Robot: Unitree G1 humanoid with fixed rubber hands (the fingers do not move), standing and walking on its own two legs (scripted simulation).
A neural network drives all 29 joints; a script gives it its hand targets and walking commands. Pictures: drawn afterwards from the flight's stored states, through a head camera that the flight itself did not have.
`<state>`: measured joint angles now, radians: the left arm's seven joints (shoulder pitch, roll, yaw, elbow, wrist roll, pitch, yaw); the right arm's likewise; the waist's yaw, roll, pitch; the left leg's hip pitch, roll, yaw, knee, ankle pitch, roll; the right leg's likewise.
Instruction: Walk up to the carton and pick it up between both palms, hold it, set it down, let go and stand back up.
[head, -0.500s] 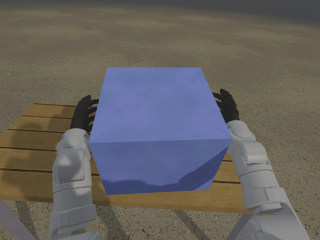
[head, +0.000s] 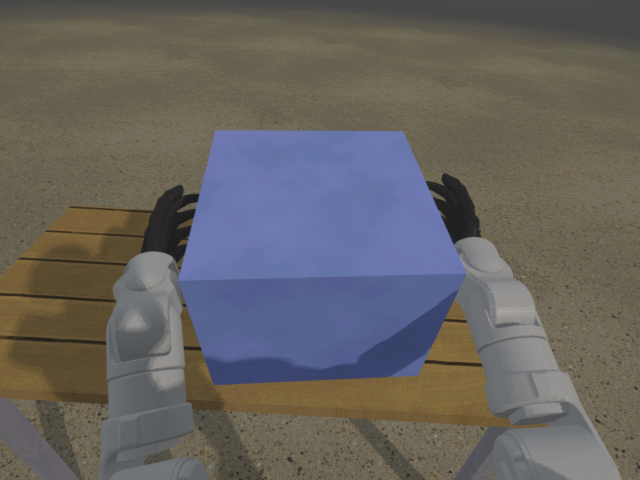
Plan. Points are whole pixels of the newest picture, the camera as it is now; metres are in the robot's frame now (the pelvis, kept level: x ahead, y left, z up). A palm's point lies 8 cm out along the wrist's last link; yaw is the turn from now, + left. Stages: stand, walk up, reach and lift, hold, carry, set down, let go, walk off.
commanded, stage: hold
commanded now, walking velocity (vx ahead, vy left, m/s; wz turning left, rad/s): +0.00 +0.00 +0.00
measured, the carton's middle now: (314, 250) +0.39 +0.01 +0.15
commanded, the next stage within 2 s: none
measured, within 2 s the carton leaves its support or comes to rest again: neither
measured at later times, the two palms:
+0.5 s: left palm (162, 252) +0.35 +0.19 +0.18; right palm (456, 235) +0.36 -0.17 +0.20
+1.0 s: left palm (159, 253) +0.34 +0.19 +0.19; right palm (458, 237) +0.36 -0.17 +0.20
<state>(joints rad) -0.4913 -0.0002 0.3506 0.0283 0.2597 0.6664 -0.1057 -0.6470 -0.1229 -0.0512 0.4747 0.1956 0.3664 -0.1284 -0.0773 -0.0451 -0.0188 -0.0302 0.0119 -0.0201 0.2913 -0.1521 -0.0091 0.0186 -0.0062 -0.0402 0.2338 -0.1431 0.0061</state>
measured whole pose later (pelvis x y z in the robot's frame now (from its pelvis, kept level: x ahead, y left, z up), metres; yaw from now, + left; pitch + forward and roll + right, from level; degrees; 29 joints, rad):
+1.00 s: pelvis +0.00 +0.00 +0.00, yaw +0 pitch -6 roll -1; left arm -0.49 0.00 0.35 0.02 0.26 0.68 -0.11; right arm -0.64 -0.12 -0.06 0.46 0.20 0.37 -0.13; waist -0.07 -0.05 -0.02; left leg -0.03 0.01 -0.01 0.29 -0.15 -0.01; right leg 0.01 -0.01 -0.04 0.24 -0.14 0.01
